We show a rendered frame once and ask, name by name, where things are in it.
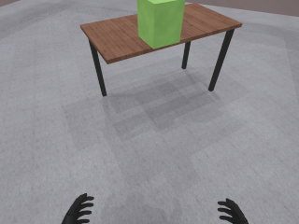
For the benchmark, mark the table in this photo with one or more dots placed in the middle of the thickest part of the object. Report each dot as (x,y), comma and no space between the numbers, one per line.
(117,39)

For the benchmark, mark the robot right hand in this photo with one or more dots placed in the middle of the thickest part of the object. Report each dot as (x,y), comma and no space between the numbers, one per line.
(237,215)

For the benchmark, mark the robot left hand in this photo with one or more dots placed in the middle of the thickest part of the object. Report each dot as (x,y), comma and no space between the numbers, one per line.
(72,215)

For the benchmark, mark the carton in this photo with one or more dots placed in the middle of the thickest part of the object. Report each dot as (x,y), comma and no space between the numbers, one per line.
(159,22)

